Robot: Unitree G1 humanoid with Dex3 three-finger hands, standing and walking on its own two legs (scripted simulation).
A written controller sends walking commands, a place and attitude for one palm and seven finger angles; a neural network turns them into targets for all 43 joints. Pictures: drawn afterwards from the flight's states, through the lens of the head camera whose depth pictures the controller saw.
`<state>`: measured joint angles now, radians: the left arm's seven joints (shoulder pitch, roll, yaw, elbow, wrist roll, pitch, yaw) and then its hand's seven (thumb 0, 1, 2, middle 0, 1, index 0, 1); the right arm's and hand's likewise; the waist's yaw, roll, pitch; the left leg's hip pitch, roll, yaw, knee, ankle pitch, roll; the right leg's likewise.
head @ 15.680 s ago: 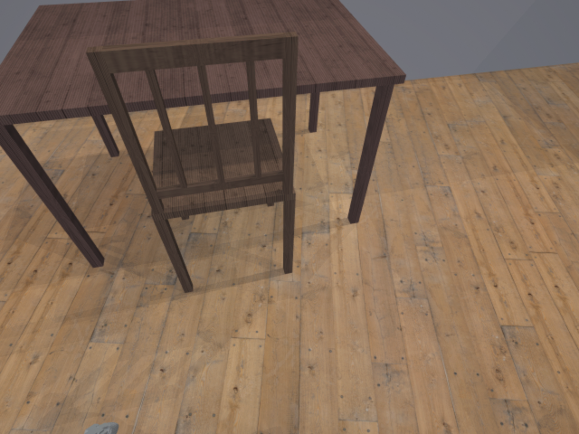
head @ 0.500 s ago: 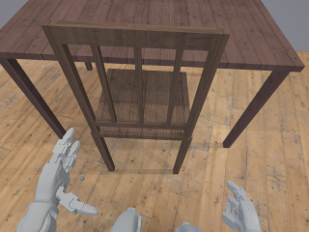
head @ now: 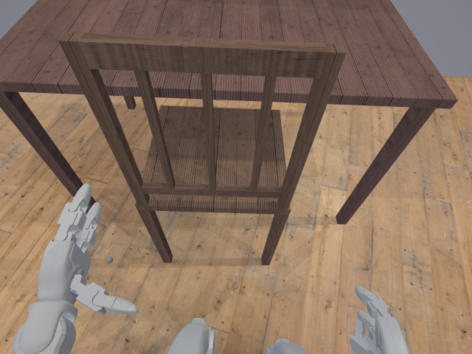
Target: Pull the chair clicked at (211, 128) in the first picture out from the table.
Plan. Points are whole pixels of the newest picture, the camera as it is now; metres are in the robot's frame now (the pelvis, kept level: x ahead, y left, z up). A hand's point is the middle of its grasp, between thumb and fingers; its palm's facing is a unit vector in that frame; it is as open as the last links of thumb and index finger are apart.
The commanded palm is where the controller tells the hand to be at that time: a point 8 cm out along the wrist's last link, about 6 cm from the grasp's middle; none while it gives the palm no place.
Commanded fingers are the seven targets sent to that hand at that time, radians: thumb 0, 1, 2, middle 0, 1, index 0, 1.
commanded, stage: raise the hand toward the chair's back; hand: left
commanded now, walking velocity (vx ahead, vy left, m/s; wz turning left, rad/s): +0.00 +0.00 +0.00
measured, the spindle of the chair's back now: (210, 141) +0.51 +0.08 +0.03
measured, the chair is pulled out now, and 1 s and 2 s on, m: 0.00 0.00 0.00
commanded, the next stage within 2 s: aim the fingers beside a spindle in 0.10 s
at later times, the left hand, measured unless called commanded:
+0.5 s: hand (130, 250) +0.27 +0.18 +0.03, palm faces +0.01 -1.00 -0.04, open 17.0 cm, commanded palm +0.25 +0.25 +0.03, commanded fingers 0.00 -0.50 0.30 -0.06 -0.08 -0.06 -0.08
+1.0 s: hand (144, 229) +0.31 +0.18 +0.01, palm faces +0.04 -1.00 -0.04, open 16.9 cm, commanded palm +0.29 +0.23 +0.01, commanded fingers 0.00 -0.50 0.30 -0.06 -0.08 -0.06 -0.08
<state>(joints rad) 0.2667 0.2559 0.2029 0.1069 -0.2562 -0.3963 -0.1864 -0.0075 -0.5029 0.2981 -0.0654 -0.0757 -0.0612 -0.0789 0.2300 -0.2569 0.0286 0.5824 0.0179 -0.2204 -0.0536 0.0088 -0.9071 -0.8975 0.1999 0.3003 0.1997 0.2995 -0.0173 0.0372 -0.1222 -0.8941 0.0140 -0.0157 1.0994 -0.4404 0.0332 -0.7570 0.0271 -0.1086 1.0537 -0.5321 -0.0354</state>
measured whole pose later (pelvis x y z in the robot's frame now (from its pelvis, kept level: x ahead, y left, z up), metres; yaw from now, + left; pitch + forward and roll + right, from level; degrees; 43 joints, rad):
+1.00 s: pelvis +0.00 -0.01 -0.02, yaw -1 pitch +17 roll -3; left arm -0.02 0.24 0.19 0.33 -0.21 -0.39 -0.16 -0.01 -0.50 0.30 -0.07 -0.08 -0.06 -0.08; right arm 0.21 -0.26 0.03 0.60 0.00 -0.17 -0.04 0.01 -0.91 -0.90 0.20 0.30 0.20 0.30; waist -0.03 0.04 -0.14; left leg -1.03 0.02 -0.01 1.19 -0.46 0.02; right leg -0.90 0.03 -0.10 1.16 -0.56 -0.05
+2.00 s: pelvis -0.01 +0.00 -0.04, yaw -2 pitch +21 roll -3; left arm -0.20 0.22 0.17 0.52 -0.17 -0.46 -0.10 -0.01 -0.50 0.30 -0.06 -0.08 -0.06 -0.08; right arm 0.22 -0.26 0.02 0.62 0.00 -0.08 -0.02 0.01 -0.91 -0.90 0.20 0.30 0.20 0.30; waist -0.04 0.04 -0.16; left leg -1.15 0.03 0.00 1.27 -0.49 0.03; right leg -1.03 0.03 -0.10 1.25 -0.59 -0.04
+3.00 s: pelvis -0.01 +0.00 -0.04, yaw -2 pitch +21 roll -3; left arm -0.27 0.25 0.20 0.56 -0.17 -0.45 -0.11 -0.01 -0.51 0.30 -0.06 -0.08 -0.06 -0.08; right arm 0.21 -0.26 0.03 0.63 -0.01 -0.08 -0.02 0.01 -0.91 -0.90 0.20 0.30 0.20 0.30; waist -0.05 0.04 -0.16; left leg -1.17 0.03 -0.01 1.29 -0.50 0.03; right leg -1.04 0.04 -0.10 1.26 -0.59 -0.04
